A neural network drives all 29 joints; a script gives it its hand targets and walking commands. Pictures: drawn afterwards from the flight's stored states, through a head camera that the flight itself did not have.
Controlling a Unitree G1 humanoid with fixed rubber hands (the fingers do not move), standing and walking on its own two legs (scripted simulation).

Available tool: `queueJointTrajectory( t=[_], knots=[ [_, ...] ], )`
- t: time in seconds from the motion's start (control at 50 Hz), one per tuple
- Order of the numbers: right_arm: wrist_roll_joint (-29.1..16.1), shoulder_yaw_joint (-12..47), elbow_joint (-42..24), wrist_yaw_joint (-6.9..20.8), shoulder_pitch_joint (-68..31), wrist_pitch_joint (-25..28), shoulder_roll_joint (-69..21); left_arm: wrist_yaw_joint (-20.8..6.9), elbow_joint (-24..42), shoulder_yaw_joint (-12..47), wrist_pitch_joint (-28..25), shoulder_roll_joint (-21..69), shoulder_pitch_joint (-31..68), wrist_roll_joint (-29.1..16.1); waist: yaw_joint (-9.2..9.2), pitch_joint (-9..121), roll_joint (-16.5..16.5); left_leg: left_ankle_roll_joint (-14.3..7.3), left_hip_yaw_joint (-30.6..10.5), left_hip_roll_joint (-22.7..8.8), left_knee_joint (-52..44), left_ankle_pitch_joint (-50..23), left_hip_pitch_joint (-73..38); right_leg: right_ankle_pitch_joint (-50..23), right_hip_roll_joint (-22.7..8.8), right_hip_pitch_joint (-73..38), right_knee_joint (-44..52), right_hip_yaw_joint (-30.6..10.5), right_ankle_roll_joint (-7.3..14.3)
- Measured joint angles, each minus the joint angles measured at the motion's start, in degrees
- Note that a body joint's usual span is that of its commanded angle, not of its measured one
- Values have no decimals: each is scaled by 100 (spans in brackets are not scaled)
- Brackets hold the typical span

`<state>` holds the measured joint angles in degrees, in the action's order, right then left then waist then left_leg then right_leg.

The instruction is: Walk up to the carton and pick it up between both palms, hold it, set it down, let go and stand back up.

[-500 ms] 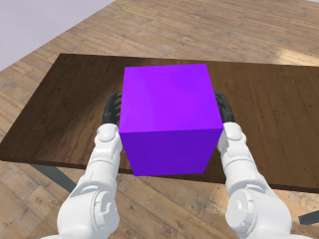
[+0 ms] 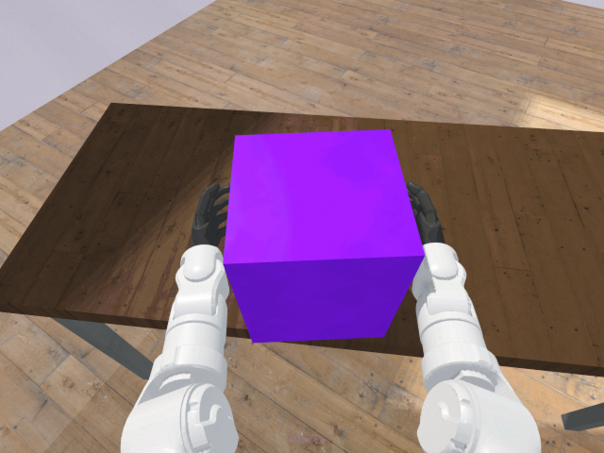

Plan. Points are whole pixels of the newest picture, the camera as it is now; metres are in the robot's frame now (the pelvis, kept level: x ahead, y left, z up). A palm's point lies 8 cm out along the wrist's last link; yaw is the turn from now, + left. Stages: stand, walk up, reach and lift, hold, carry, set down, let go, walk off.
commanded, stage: reach and lift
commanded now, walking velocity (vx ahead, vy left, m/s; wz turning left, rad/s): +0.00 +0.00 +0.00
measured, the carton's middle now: (315, 244) +0.42 +0.00 +0.01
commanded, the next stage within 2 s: none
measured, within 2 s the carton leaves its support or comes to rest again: leaves its support in 0.60 s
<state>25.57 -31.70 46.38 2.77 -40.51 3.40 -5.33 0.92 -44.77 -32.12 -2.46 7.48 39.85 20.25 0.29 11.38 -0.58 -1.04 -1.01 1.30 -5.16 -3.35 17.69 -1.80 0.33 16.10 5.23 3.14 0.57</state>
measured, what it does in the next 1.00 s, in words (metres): stands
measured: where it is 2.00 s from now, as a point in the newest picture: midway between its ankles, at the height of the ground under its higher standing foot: outside the picture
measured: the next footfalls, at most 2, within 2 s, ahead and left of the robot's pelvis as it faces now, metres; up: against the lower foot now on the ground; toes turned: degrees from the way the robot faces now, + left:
none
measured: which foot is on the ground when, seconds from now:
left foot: down 0.00-1.00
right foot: down 0.00-1.00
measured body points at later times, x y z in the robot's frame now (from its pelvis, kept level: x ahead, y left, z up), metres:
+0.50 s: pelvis -0.01 +0.00 +0.00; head +0.08 -0.01 +0.44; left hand +0.42 +0.15 +0.05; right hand +0.42 -0.15 +0.04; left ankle -0.03 +0.11 -0.75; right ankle -0.04 -0.11 -0.75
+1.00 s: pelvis -0.04 -0.01 +0.00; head +0.02 +0.00 +0.45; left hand +0.40 +0.16 +0.09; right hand +0.40 -0.15 +0.09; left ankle -0.03 +0.11 -0.75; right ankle -0.05 -0.11 -0.75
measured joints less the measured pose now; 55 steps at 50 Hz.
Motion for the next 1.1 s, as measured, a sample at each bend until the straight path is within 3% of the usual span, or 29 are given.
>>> queueJointTrajectory(
  t=[0.4, 0.46, 0.52, 0.84, 1.1],
  knots=[
    [79, -28, 71, -53, -55, -17, 6, 100, -271, 77, -70, -104, 102, -146, -53, 112, -47, 13, -88, -6, 0, -55, 142, -21, 10, 112, -1, 89, 22],
    [272, -130, 35, -111, -216, 207, 48, 16, -394, -323, -262, -39, 460, 405, -5, -551, -50, 4, -85, -1, 519, 201, -23, 97, 0, -160, -294, 96, -9],
    [418, -266, 93, -160, -220, 450, 27, 1, -582, -438, -463, -58, 564, 629, 51, -561, -52, 30, -69, -20, 836, 371, 118, 244, 12, -20, -592, 84, 2],
    [864, -488, 535, -560, -215, 1311, 61, -25, -1136, -369, -990, -276, 834, 394, 55, -293, 55, 97, -231, -85, 1131, 374, 385, 253, 86, 140, -767, 245, 64],
    [701, -462, 409, -476, -212, 918, -83, -77, -723, -154, -434, -316, 657, 407, -77, -558, 249, 134, -274, -54, 1122, 327, -61, 291, 52, -273, -869, 292, 86]
  ],
)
